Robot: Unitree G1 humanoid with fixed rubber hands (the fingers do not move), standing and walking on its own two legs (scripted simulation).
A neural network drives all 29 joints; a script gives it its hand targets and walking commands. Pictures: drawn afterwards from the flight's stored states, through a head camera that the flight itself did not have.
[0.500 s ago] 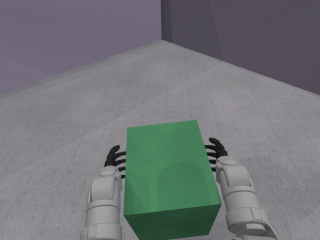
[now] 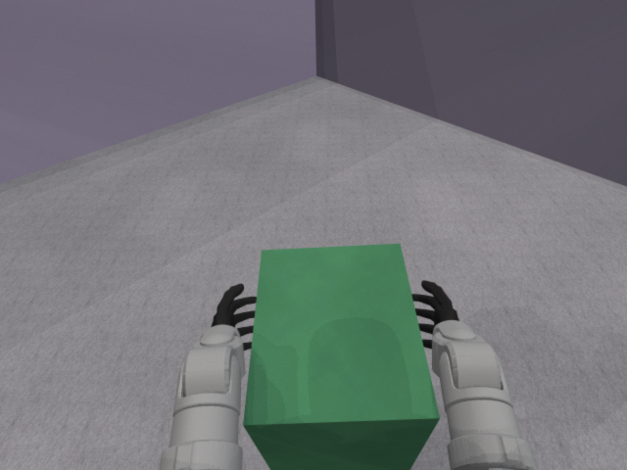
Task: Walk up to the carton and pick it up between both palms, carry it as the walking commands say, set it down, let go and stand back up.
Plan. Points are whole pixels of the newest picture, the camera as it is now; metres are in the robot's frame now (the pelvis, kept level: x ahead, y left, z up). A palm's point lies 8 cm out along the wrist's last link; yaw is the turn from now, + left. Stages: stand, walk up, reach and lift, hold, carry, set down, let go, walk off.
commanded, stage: reach and lift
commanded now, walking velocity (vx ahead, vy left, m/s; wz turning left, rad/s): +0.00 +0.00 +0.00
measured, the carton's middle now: (336, 363) +0.31 -0.01 -0.04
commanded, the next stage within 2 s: hold in 0.42 s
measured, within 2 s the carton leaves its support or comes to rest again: neither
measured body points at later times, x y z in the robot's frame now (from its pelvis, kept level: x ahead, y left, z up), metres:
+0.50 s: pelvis +0.00 +0.00 +0.00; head -0.04 +0.00 +0.45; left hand +0.31 +0.14 +0.04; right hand +0.30 -0.15 +0.04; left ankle +0.04 +0.13 -0.74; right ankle +0.04 -0.14 -0.74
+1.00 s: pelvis -0.01 +0.00 +0.00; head -0.06 +0.00 +0.45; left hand +0.29 +0.14 +0.05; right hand +0.29 -0.15 +0.05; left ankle +0.04 +0.13 -0.74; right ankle +0.04 -0.14 -0.74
